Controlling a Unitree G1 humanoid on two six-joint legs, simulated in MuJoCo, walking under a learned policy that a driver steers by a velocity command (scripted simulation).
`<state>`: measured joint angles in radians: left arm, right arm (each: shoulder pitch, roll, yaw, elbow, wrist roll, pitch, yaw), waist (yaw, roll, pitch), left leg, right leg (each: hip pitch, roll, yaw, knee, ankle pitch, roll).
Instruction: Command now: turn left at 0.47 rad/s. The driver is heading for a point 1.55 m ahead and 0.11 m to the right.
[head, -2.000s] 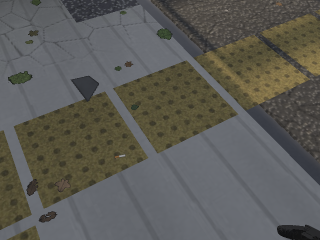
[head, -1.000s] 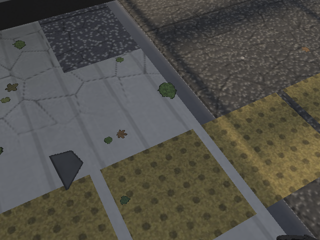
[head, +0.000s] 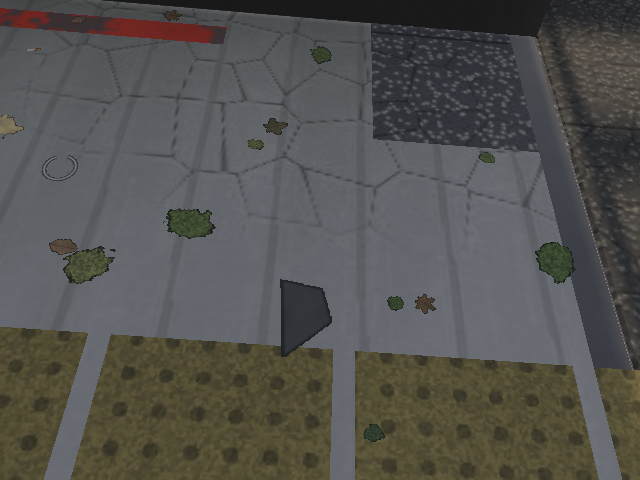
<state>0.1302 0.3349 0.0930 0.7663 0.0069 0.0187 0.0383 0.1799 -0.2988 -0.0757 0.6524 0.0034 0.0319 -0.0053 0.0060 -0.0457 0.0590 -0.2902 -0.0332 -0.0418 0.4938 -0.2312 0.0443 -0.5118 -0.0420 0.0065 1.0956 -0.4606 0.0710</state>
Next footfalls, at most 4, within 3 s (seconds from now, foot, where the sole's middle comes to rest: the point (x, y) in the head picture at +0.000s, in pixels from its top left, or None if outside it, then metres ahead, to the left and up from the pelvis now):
0.30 right None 0.06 -0.14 -0.78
1.62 right None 0.23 -0.10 -0.78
1.94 left None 0.18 0.16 -0.78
2.40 right None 0.16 -0.08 -0.78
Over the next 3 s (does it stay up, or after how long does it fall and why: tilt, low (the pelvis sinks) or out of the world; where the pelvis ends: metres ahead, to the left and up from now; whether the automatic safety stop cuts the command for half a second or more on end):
stays up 0.29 0.07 0.01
